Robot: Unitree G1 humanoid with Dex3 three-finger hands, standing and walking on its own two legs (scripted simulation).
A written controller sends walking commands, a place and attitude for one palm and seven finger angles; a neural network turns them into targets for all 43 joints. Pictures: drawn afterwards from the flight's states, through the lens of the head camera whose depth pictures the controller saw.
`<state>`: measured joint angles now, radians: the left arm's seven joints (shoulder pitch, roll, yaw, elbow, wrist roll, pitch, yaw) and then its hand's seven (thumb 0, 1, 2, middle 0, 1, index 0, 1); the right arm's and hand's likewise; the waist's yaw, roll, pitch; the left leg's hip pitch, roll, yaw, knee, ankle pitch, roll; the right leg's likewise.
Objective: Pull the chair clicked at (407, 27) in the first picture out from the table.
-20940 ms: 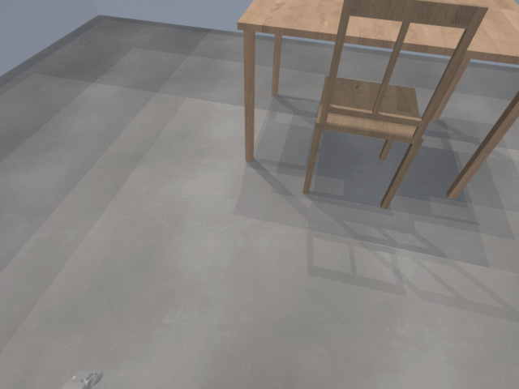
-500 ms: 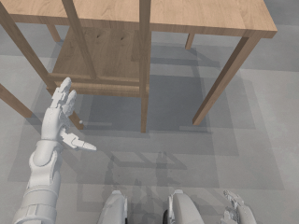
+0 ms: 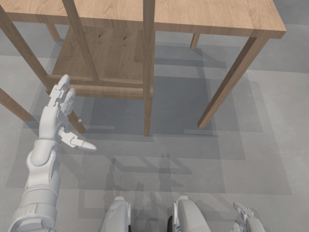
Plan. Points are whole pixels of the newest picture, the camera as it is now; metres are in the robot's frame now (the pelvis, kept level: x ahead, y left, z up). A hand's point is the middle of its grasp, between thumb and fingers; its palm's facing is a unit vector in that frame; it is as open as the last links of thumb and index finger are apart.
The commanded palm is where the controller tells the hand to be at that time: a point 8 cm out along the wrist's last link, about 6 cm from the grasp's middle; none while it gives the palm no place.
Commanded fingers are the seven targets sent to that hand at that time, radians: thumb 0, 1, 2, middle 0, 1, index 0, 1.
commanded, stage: aim the fingers beside a spindle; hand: left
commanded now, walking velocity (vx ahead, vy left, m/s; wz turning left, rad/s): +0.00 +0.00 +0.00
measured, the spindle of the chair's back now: (82, 42) +0.62 +0.22 +0.05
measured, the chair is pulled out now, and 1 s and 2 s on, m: -0.10 -0.10 -0.10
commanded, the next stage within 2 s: push the fingers through the gap in 0.56 s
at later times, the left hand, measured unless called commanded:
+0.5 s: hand (83, 119) +0.38 +0.19 +0.02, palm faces -0.04 -1.00 -0.03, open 16.9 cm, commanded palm +0.36 +0.24 +0.02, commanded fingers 0.00 -0.50 0.30 -0.06 -0.08 -0.06 -0.08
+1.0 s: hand (83, 111) +0.41 +0.19 +0.02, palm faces -0.04 -1.00 -0.03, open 16.9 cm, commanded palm +0.39 +0.24 +0.02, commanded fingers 0.00 -0.50 0.30 -0.06 -0.08 -0.06 -0.08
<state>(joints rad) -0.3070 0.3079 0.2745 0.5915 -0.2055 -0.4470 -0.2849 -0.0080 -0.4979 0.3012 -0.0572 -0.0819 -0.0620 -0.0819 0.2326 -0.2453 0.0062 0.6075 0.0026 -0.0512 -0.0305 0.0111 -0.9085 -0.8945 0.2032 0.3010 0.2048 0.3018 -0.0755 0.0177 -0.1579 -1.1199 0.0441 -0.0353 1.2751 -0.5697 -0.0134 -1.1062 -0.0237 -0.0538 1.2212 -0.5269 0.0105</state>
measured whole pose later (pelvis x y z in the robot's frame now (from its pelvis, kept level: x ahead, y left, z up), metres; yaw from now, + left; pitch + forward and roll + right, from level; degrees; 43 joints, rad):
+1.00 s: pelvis -0.01 +0.00 +0.00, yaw +0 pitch +24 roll -3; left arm -0.45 0.33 0.29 0.72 -0.18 -0.45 -0.28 -0.01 -0.50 0.30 -0.06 -0.08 -0.06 -0.08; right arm 0.22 -0.24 0.01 0.62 0.00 -0.05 -0.03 0.01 -0.91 -0.89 0.20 0.30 0.20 0.30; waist -0.09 0.02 -0.15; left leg -1.15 0.04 -0.04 1.29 -0.56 -0.01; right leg -1.13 -0.02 -0.05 1.23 -0.52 0.01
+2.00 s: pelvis +0.00 +0.00 -0.01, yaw -2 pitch +28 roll -3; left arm -0.81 0.47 0.42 1.05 -0.10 -0.48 -0.27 -0.01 -0.50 0.30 -0.06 -0.08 -0.08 -0.09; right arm 0.29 -0.25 0.03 0.63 -0.03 0.06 0.00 0.01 -0.91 -0.89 0.20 0.30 0.20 0.30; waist -0.17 0.03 -0.13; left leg -1.25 0.06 -0.04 1.33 -0.57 -0.01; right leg -1.24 0.00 -0.05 1.26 -0.52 0.01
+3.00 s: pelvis +0.00 +0.01 -0.01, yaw -2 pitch +29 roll -4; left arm -0.82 0.45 0.40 1.05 -0.07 -0.48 -0.21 0.00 0.00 0.51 -0.45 -1.29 -0.45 -1.29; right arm 0.29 -0.24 0.03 0.61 -0.04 0.09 0.01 0.01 -0.91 -0.89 0.20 0.30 0.20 0.30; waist -0.19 0.03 -0.13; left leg -1.25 0.06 -0.03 1.32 -0.58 0.00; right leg -1.23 -0.01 -0.04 1.24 -0.52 0.02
